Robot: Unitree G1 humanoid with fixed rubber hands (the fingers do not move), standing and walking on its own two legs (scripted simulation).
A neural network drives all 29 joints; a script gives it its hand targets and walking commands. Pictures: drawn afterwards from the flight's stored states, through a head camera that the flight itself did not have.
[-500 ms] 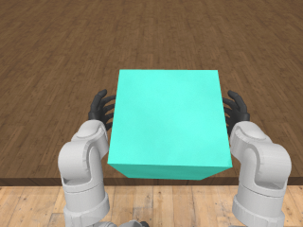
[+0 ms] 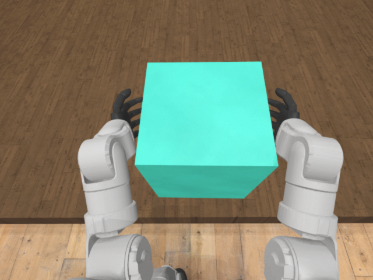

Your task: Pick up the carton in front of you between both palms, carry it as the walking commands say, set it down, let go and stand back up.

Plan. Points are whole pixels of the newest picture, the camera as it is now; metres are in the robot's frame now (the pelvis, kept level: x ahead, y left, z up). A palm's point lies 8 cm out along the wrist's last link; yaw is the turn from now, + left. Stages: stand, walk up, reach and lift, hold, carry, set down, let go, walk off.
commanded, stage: carry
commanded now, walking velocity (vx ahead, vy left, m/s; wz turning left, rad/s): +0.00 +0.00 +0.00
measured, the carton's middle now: (202, 139) +0.38 +0.00 +0.05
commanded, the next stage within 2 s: none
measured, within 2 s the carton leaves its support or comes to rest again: neither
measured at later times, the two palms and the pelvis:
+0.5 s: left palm (149, 125) +0.38 +0.11 +0.10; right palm (308, 127) +0.37 -0.19 +0.11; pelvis +0.05 -0.03 +0.00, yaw -2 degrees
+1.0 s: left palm (156, 120) +0.38 +0.09 +0.12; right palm (318, 121) +0.38 -0.21 +0.12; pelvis +0.05 -0.05 -0.01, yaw -1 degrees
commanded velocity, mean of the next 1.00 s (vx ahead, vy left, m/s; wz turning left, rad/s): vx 0.00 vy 0.00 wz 0.00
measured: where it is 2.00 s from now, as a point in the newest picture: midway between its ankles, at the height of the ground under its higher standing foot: outside the picture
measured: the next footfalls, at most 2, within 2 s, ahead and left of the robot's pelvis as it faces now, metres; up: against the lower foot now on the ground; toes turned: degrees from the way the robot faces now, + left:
right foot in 0.58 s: +0.03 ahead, -0.14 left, +0.00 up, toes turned -8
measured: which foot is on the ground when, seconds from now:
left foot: down 0.00-1.00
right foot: down 0.00-0.46, up 0.48-0.56, down 0.58-1.00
